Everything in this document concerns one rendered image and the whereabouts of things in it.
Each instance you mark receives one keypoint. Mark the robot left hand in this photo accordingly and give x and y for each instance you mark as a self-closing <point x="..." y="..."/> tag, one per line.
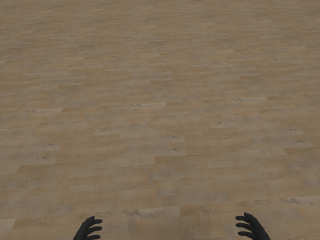
<point x="84" y="230"/>

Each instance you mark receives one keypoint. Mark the robot right hand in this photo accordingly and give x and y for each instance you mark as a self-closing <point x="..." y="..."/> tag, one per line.
<point x="258" y="232"/>

